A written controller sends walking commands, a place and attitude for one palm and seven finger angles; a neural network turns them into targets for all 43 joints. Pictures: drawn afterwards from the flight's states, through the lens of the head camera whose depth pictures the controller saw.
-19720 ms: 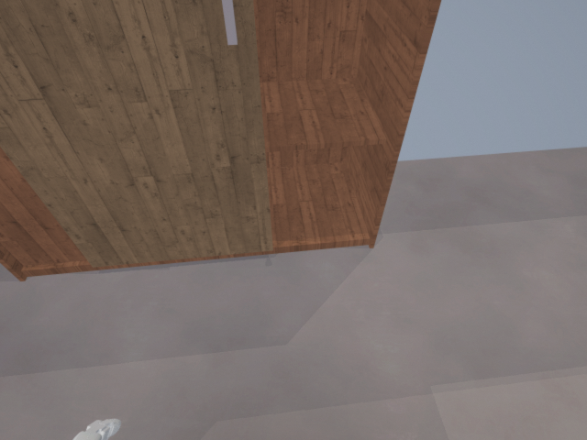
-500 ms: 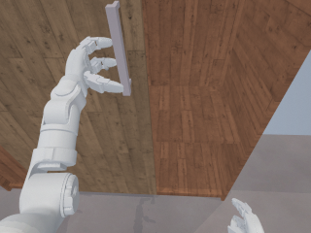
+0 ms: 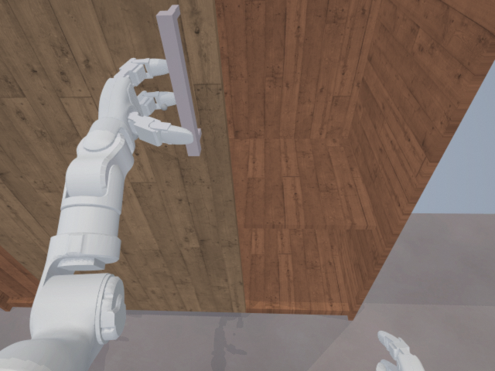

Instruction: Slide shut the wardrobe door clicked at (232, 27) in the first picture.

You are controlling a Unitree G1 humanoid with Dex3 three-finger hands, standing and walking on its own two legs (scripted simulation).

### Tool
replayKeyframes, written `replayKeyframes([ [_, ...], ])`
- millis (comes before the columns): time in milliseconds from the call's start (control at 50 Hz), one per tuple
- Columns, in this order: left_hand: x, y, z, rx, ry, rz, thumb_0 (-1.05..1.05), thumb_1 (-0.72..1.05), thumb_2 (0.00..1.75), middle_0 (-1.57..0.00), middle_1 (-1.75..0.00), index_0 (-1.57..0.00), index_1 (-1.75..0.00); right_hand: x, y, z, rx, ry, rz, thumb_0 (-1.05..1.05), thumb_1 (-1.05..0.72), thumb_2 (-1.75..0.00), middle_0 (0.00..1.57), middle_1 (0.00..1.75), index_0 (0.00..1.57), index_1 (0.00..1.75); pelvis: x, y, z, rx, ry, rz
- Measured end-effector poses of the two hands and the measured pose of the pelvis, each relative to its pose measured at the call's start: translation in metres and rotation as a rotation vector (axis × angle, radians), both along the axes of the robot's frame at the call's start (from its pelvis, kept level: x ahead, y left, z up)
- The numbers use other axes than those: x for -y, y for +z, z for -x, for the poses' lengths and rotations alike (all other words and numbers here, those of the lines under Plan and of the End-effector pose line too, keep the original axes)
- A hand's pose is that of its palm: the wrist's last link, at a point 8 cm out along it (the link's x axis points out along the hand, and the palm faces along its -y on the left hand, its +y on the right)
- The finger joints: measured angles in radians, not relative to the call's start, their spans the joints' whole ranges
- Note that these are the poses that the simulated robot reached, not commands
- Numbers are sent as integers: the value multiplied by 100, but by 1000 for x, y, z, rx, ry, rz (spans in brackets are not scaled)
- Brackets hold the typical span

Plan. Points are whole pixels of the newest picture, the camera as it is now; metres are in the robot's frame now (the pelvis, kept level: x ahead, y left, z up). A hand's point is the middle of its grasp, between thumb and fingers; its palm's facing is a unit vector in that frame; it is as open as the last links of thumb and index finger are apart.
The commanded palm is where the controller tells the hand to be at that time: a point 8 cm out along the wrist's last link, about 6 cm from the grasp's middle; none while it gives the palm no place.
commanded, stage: feel for the door with the fingertips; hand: left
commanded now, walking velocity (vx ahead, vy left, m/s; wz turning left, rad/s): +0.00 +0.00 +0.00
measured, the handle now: (185, 88) +0.48 +0.12 +0.25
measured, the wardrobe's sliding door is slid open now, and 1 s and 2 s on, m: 0.41 0.41 0.41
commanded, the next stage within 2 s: slide the fingers in behind the handle in 0.22 s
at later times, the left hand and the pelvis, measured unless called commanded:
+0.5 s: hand (167, 101) +0.43 +0.14 +0.26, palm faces +0.01 -1.00 +0.00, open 14.0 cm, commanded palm +0.40 +0.19 +0.24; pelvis -0.01 +0.01 +0.00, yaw -1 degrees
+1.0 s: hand (168, 111) +0.41 +0.13 +0.25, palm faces +0.02 -1.00 +0.00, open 14.0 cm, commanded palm +0.39 +0.18 +0.24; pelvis -0.01 +0.01 +0.00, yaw +0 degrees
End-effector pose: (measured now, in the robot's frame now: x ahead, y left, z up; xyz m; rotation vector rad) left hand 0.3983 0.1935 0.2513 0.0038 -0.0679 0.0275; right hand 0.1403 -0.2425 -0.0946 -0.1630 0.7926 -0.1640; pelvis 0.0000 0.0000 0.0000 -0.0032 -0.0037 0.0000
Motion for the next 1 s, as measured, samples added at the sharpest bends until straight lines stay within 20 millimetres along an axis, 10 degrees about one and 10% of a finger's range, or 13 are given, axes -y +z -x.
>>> replayKeyframes([
  [580, 3, -2, -4, 19, -25, 0, -1, -50, 30, -30, -120, -30, -120, -4, -9, 36, -56, -40, -12, 1, -90, -90, 20, 30, 20, 30, -7, 0, 5, -4, -15, 2],
  [1000, 9, 0, 12, 5, -4, 7, -1, -50, 30, -30, -120, -29, -121, -21, 12, -19, 81, 54, -14, 1, -91, -90, 20, 30, 20, 30, -6, 0, 9, 9, 6, 2],
])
